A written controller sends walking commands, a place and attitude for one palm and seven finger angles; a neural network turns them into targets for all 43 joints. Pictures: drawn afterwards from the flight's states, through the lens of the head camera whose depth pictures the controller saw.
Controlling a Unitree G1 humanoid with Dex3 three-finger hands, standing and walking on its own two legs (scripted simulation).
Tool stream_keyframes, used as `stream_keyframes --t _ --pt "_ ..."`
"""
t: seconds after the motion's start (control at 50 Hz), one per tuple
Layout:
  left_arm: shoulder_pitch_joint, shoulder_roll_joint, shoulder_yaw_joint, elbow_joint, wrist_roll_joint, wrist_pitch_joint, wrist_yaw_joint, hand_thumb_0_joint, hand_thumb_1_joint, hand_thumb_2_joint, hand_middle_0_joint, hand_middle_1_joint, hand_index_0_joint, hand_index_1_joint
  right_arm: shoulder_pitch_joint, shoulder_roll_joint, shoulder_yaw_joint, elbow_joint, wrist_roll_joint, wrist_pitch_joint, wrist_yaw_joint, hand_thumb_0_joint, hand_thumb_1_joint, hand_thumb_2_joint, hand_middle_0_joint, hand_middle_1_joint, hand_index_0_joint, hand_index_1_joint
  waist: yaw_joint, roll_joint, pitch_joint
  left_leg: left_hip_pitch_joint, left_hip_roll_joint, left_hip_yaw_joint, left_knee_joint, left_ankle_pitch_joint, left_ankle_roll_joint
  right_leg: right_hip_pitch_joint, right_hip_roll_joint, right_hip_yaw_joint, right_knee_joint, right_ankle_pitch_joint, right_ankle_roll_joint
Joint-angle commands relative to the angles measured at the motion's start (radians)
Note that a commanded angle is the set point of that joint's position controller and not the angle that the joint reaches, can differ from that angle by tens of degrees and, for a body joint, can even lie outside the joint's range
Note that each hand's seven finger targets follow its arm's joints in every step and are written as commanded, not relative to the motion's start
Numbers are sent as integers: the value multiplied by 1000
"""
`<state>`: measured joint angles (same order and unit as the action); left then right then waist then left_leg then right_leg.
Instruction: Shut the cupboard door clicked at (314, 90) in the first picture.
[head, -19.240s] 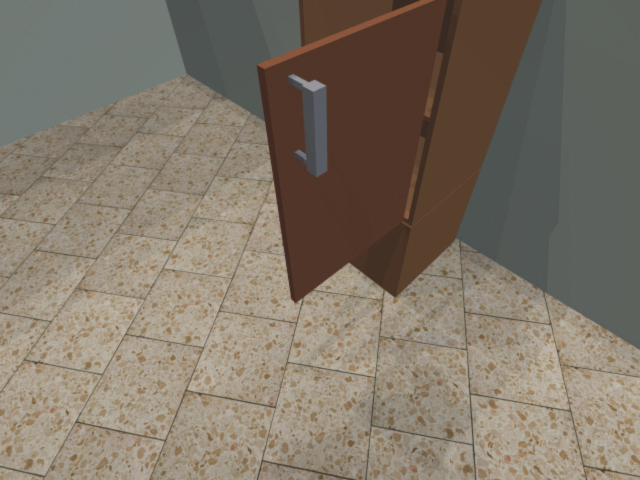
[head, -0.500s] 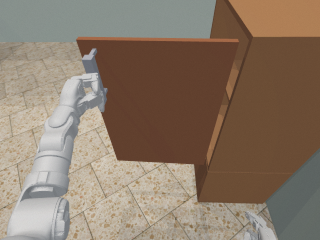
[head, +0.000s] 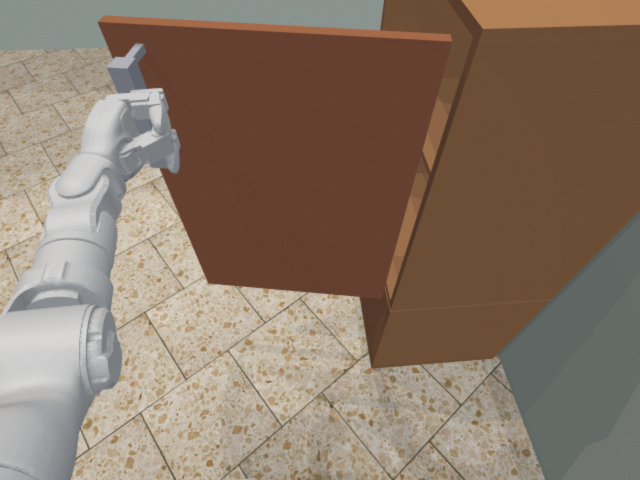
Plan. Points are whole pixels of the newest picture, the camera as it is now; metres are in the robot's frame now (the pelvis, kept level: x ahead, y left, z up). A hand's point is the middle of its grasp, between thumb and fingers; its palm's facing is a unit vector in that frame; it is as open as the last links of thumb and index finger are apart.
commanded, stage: push the door shut along its arc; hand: left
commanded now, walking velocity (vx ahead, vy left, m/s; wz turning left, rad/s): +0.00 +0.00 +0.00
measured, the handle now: (150, 108) +0.56 +0.19 +0.17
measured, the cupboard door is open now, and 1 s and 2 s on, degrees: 80 68 62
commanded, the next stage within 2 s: pull the fist back off the door in 1.20 s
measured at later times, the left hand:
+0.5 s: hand (206, 107) +0.55 +0.12 +0.18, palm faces -0.26 -0.97 -0.01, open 3.1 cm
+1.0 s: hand (225, 92) +0.58 +0.10 +0.18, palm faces -0.35 -0.94 -0.01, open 3.1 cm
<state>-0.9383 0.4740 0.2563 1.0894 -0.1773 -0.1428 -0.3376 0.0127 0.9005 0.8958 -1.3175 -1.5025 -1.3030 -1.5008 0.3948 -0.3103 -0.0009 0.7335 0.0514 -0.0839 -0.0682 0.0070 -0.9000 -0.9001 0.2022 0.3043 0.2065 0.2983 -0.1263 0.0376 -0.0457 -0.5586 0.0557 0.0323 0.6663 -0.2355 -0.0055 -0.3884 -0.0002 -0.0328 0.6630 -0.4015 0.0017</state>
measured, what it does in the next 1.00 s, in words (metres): stands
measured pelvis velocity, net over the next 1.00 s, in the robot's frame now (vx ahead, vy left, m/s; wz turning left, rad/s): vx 0.02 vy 0.00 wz -0.02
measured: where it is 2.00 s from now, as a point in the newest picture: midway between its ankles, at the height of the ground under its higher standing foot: outside the picture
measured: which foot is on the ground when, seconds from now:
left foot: down 0.00-1.00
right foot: down 0.00-1.00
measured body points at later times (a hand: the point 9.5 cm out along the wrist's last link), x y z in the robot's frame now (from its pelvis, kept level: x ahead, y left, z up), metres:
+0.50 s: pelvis +0.01 +0.01 -0.01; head +0.10 +0.01 +0.43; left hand +0.56 +0.17 +0.18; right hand -0.02 -0.27 -0.12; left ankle +0.06 +0.13 -0.72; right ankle -0.04 -0.12 -0.72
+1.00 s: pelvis +0.02 +0.00 -0.02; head +0.15 +0.00 +0.41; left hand +0.60 +0.15 +0.18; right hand -0.05 -0.28 -0.12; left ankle +0.06 +0.13 -0.72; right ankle -0.04 -0.12 -0.72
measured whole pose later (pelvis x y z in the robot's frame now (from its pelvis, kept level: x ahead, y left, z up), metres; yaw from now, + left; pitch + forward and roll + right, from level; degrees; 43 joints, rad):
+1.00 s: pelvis +0.02 +0.00 -0.02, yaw -1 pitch +20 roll -2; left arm -1.39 0.64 0.26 1.38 -0.07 -0.11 -0.46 0.01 0.91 0.92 -1.30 -1.50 -1.30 -1.50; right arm 0.43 -0.31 0.00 0.76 -0.01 -0.06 -0.06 0.00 -0.90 -0.90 0.20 0.30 0.21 0.30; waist -0.25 0.05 -0.06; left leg -0.85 0.08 0.02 0.82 -0.31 -0.01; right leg -0.66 0.02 -0.04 0.78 -0.46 0.00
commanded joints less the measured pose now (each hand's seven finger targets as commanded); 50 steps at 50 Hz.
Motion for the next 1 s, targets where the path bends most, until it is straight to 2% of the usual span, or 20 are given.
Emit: stream_keyframes --t 0.0,0.06,0.12,0.14,0.2,0.26,0.32,0.34,0.38,0.4,0.42,0.46,0.54,0.6,0.68,0.74,0.78,0.88,0.92,0.98 --pt "-616 189 11 -138 -10 -60 -22 0 900 900 -1300 -1500 -1300 -1500 45 -160 -55 -77 -3 -48 -9 0 -900 -900 200 300 200 300 -50 13 -292 378 -39 -61 -20 89 43 -208 36 8 -124 245 -5" --pt "-649 240 41 -106 -1 -70 -28 0 900 900 -1300 -1500 -1300 -1500 69 -171 -56 -67 -11 -50 -10 0 -900 -900 200 300 200 300 -54 2 -343 371 -37 -70 -6 113 44 -205 36 9 -106 262 -7" --pt "-708 219 14 -85 17 -75 -38 0 900 900 -1300 -1500 -1300 -1500 91 -172 -60 -58 -15 -55 -6 0 -900 -900 200 300 200 300 -73 60 -361 398 -31 -80 13 121 37 -269 37 4 -93 240 -9" --pt "-715 226 18 -69 14 -78 -36 0 900 900 -1300 -1500 -1300 -1500 102 -174 -59 -53 -19 -54 -9 0 -900 -900 200 300 200 300 -81 33 -370 394 -31 -80 22 135 44 -267 39 0 -87 246 -9" --pt "-778 227 12 -43 23 -72 -46 0 900 900 -1300 -1500 -1300 -1500 115 -179 -61 -44 -24 -55 -5 0 -900 -900 200 300 200 300 -95 45 -379 384 -27 -88 32 135 39 -298 40 2 -78 247 -7" --pt "-813 254 31 -51 33 -78 -48 0 900 900 -1300 -1500 -1300 -1500 133 -182 -64 -39 -30 -55 -3 0 -900 -900 200 300 200 300 -95 72 -446 416 -26 -97 53 193 38 -306 43 0 -57 281 -11" --pt "-825 235 22 -4 41 -65 -52 0 900 900 -1300 -1500 -1300 -1500 149 -181 -64 -38 -34 -50 1 0 -900 -900 200 300 200 300 -106 60 -433 399 -26 -97 68 208 39 -330 46 -3 -51 291 -10" --pt "-824 260 41 17 37 -63 -51 0 900 900 -1300 -1500 -1300 -1500 161 -184 -60 -34 -34 -48 -2 0 -900 -900 200 300 200 300 -108 34 -431 378 -28 -93 72 220 45 -313 47 -6 -45 304 -11" --pt "-863 305 67 4 55 -64 -48 0 900 900 -1300 -1500 -1300 -1500 169 -188 -63 -35 -40 -42 0 0 -900 -900 200 300 200 300 -105 75 -464 384 -27 -99 80 239 40 -323 46 -1 -36 319 -11" --pt "-859 290 53 10 62 -63 -50 0 900 900 -1300 -1500 -1300 -1500 170 -184 -63 -37 -40 -39 3 0 -900 -900 200 300 200 300 -107 70 -465 379 -29 -96 86 248 41 -320 47 0 -35 334 -10" --pt "-863 319 75 11 69 -65 -50 0 900 900 -1300 -1500 -1300 -1500 181 -187 -66 -35 -41 -36 2 0 -900 -900 200 300 200 300 -109 62 -476 379 -27 -95 93 264 42 -316 48 1 -31 351 -9" --pt "-881 287 46 -16 71 -74 -58 0 900 900 -1300 -1500 -1300 -1500 179 -182 -65 -38 -45 -30 3 0 -900 -900 200 300 200 300 -108 91 -510 408 -29 -99 99 304 40 -319 52 -3 -21 369 -11" --pt "-881 328 74 77 68 -48 -74 0 900 900 -1300 -1500 -1300 -1500 205 -192 -61 -32 -44 -15 -4 0 -900 -900 200 300 200 300 -129 12 -451 325 -32 -85 105 255 50 -309 53 -3 -28 367 -6" --pt "-911 383 95 77 89 -47 -80 0 900 900 -1300 -1500 -1300 -1500 208 -195 -61 -34 -49 -7 -4 0 -900 -900 200 300 200 300 -130 39 -468 300 -36 -78 121 270 52 -298 51 8 -22 410 -2" --pt "-920 399 104 36 94 -66 -102 0 900 900 -1300 -1500 -1300 -1500 213 -193 -66 -39 -53 0 -6 0 -900 -900 200 300 200 300 -124 83 -545 347 -37 -75 141 336 51 -288 55 9 -6 467 -4" --pt "-921 368 74 105 91 -45 -119 0 900 900 -1300 -1500 -1300 -1500 223 -191 -59 -29 -50 10 -11 0 -900 -900 200 300 200 300 -145 42 -487 297 -40 -66 146 311 57 -295 58 3 -7 468 0" --pt "-940 385 76 102 101 -37 -124 0 900 900 -1300 -1500 -1300 -1500 225 -198 -63 -25 -51 13 -10 0 -900 -900 200 300 200 300 -145 67 -493 298 -38 -68 154 313 55 -312 58 6 -5 469 0" --pt "-1018 331 36 47 92 -42 -133 0 900 900 -1300 -1500 -1300 -1500 234 -198 -71 -2 -57 10 -7 0 -900 -900 200 300 200 300 -163 116 -547 371 -32 -78 175 364 55 -362 66 -2 10 470 -2" --pt "-1030 279 9 74 84 -28 -138 0 900 900 -1300 -1500 -1300 -1500 227 -196 -71 9 -56 5 -5 0 -900 -900 200 300 200 300 -175 113 -523 369 -33 -80 179 347 55 -391 69 -8 7 449 -2" --pt "-1075 285 9 36 79 -30 -141 0 900 900 -1300 -1500 -1300 -1500 233 -201 -74 25 -60 0 -5 0 -900 -900 200 300 200 300 -177 139 -565 400 -36 -79 191 399 59 -397 73 -5 20 481 -2"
